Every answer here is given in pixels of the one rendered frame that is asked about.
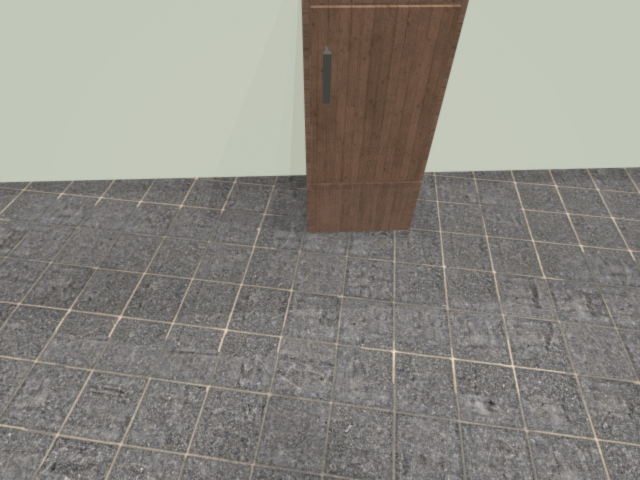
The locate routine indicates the cupboard door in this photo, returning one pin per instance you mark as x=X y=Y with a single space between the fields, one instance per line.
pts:
x=388 y=64

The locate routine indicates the handle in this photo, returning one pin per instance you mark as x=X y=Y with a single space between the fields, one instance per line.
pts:
x=326 y=75

